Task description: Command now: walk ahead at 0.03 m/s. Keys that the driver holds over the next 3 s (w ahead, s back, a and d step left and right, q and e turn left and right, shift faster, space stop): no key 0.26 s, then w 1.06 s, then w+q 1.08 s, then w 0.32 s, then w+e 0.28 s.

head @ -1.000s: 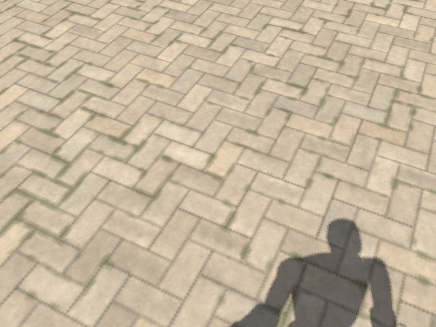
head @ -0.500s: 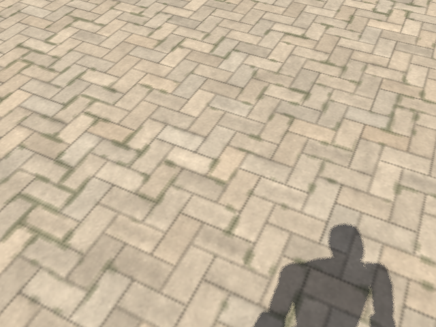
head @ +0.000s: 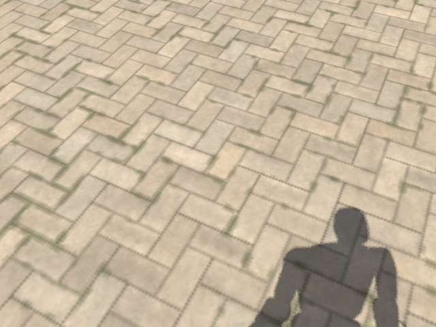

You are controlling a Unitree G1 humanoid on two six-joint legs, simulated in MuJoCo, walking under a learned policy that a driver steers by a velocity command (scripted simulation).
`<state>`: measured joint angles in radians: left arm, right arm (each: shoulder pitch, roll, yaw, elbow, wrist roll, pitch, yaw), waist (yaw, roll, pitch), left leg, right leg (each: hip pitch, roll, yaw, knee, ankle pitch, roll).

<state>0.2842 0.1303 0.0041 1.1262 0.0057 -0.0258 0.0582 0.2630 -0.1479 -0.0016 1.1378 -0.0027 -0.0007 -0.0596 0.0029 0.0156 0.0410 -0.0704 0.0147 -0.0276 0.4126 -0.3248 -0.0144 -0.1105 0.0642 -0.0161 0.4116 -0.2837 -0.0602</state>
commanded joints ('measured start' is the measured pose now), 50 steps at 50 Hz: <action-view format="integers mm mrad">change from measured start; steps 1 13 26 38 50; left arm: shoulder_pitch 85 64 106 -5 -310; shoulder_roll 87 89 178 103 110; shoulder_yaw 16 17 68 53 37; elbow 3 17 -20 -111 -258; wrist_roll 1 2 13 27 7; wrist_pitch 3 16 -11 -28 -22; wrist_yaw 2 -1 -32 -91 -76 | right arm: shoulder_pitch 104 97 21 271 328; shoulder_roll -67 -66 -59 -83 -122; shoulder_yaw -8 -3 -27 -37 -25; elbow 13 26 -122 -55 -27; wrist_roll -2 -7 -18 -12 -19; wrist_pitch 4 3 -62 -100 -114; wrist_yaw -4 -2 67 48 31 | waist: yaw -7 -2 -9 5 -3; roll -5 -8 -105 49 96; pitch -3 29 129 90 73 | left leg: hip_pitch -21 -41 -314 78 145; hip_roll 73 78 30 187 180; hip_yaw -31 -43 51 -162 13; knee -18 -62 288 -293 -162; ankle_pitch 414 335 -114 243 1021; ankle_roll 33 38 98 160 154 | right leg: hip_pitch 50 32 -118 -583 -375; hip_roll -147 -141 -315 -129 -19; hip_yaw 104 105 366 -13 -144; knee -19 -61 -262 662 188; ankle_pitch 571 398 -283 95 172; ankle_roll -12 -6 -172 -5 -61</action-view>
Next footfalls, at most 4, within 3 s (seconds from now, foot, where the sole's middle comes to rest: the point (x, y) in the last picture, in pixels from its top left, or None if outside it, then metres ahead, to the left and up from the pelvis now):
0.58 left None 0.08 0.13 -0.78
1.08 right None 0.42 0.00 -0.78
1.64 left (186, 260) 0.72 0.15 -0.78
2.18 right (204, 176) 1.08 0.10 -0.78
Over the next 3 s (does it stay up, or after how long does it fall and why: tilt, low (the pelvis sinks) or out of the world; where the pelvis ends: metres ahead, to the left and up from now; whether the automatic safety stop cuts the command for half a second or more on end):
stays up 1.20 0.37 0.01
